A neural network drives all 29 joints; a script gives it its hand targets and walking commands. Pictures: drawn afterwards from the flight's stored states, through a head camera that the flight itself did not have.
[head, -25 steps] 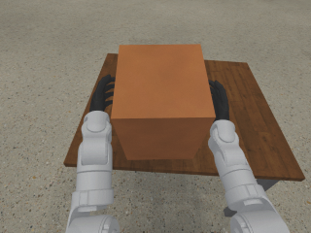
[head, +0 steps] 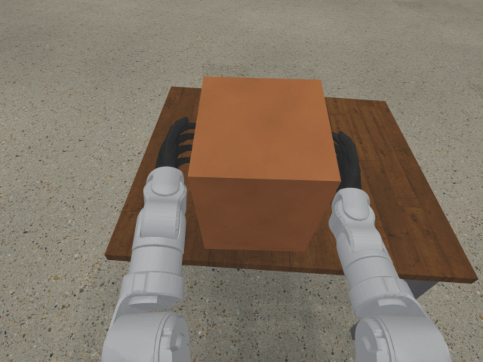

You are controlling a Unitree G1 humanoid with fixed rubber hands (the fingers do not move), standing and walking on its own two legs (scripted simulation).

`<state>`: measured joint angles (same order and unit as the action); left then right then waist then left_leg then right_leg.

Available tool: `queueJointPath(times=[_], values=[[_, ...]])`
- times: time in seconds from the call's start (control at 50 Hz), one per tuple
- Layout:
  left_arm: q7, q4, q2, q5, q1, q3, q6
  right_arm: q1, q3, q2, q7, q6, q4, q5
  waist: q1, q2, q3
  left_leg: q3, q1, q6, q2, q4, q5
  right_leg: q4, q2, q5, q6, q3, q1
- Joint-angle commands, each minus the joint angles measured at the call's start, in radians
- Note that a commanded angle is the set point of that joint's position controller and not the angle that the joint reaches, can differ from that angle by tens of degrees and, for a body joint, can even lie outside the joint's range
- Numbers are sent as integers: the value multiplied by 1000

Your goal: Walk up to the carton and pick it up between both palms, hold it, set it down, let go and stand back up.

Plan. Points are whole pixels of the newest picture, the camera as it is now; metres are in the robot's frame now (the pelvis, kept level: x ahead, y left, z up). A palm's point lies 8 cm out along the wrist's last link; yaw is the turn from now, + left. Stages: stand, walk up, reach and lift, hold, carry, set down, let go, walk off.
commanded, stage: set down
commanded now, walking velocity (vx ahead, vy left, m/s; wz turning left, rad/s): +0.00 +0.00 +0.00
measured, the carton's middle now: (257, 171) +0.42 -0.05 +0.09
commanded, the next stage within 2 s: none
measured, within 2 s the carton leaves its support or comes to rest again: neither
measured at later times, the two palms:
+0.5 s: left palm (184, 163) +0.42 +0.09 +0.11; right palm (350, 177) +0.37 -0.20 +0.11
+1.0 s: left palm (197, 167) +0.44 +0.07 +0.08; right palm (351, 183) +0.39 -0.22 +0.07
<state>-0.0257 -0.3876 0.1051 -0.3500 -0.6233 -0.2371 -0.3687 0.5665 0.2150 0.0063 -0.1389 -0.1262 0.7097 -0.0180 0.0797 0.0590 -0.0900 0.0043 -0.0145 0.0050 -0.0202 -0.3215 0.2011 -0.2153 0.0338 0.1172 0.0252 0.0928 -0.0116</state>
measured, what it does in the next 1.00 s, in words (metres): stands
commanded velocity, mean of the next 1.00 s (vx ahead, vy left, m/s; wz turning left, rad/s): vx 0.00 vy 0.00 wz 0.00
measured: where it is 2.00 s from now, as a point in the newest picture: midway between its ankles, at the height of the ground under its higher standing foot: outside the picture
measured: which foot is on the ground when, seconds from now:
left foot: down 0.00-1.00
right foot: down 0.00-1.00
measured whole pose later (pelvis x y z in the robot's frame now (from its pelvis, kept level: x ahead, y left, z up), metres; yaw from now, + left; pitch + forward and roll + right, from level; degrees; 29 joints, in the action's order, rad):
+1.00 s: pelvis +0.02 -0.01 +0.00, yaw -2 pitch +4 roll -1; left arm -0.07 -0.87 0.07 -0.30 -0.76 -0.35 -0.06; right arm 0.69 0.49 0.04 -0.09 -0.22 0.93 -0.25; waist 0.10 0.01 0.01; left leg -0.04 -0.17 0.01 -0.04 -0.31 0.21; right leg -0.23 0.02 0.13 0.02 0.07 0.17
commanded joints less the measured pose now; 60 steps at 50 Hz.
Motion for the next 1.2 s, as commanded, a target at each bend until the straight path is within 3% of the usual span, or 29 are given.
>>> queueJointPath(times=[0.0,0.04,0.16,0.2,0.24,0.38,0.44,0.48,0.6,0.66,0.7,0.74,0.76,0.78,0.8,0.84,0.88,0.98,1.0,1.06,1.18], values=[[145,-17,515,84,-664,384,108,774,-276,429,142,-81,-183,-66,14,-84,494,-68,111,49,33,16,-339,-31,-78,-193,-19,64,-83],[141,-57,527,78,-674,360,120,793,-251,438,149,-89,-161,-76,16,-94,508,-69,114,56,32,14,-343,-31,-79,-196,-17,65,-76],[158,-167,468,46,-724,232,172,835,-228,489,152,-87,-104,-131,-23,-10,498,-97,-57,9,53,64,-206,-72,-48,-326,18,29,-229],[160,-188,464,47,-732,206,198,846,-221,507,154,-93,-104,-143,-27,7,546,-101,-71,4,52,64,-200,-84,-42,-376,25,18,-248],[163,-224,461,59,-754,195,219,850,-205,513,154,-98,-109,-168,-9,27,580,-103,-110,-3,57,70,-182,-98,-35,-429,35,13,-273],[148,-240,458,49,-834,170,288,826,-155,544,171,-117,-14,-200,-4,-9,649,-107,-93,16,48,65,-216,-111,-39,-460,36,16,-272],[143,-267,464,55,-827,163,300,849,-137,538,171,-128,-28,-216,-4,-16,660,-112,-84,24,46,60,-233,-112,-41,-478,32,16,-266],[141,-291,446,50,-818,154,305,816,-116,520,176,-121,23,-229,8,-38,611,-111,-83,26,43,62,-222,-108,-39,-461,28,15,-240],[134,-340,467,43,-805,144,297,809,-20,484,186,-118,84,-250,35,-67,548,-96,33,56,24,42,-330,-61,-66,-332,6,43,-104],[117,-307,486,61,-814,174,323,804,-20,474,195,-143,78,-253,35,-122,631,-95,93,90,13,-11,-498,-80,-80,-388,-2,53,-73],[105,-307,486,68,-815,185,330,800,-16,457,200,-149,93,-257,40,-118,648,-87,116,100,9,-31,-573,-74,-87,-407,-6,56,-51],[98,-321,479,71,-789,180,346,790,-27,462,203,-155,106,-258,25,-107,662,-88,122,99,2,-46,-610,-73,-84,-431,-6,47,-46],[94,-309,485,70,-788,190,346,778,-26,463,202,-157,114,-255,39,-117,665,-83,127,104,5,-51,-629,-82,-86,-450,-8,54,-36],[92,-302,489,72,-779,195,351,779,-35,468,203,-165,109,-258,32,-128,692,-85,130,109,0,-60,-658,-90,-84,-482,-7,52,-42],[93,-326,486,74,-777,189,352,775,-26,472,201,-159,112,-268,41,-109,678,-84,109,104,4,-55,-634,-92,-85,-502,-1,52,-47],[95,-341,458,69,-780,181,360,787,-39,473,197,-158,107,-266,28,-88,685,-89,52,89,11,-51,-596,-109,-71,-575,4,33,-96],[96,-352,452,68,-799,176,372,791,-29,489,199,-162,106,-275,24,-105,708,-92,22,88,17,-42,-569,-116,-61,-586,7,31,-108],[102,-407,431,74,-848,152,420,818,-40,536,195,-167,91,-309,23,-45,761,-105,-109,61,32,-8,-443,-165,-37,-737,29,6,-220],[102,-413,428,70,-856,146,438,820,-54,551,196,-173,82,-311,10,-35,811,-110,-129,56,33,-11,-436,-178,-33,-777,33,-3,-244],[102,-440,409,71,-899,121,471,825,-35,575,199,-174,92,-327,11,-44,850,-115,-185,50,36,9,-366,-194,-21,-779,36,-11,-278],[117,-548,374,49,-924,41,494,835,10,583,198,-149,115,-378,17,5,786,-120,-245,23,40,50,-245,-187,-12,-731,39,-13,-282]])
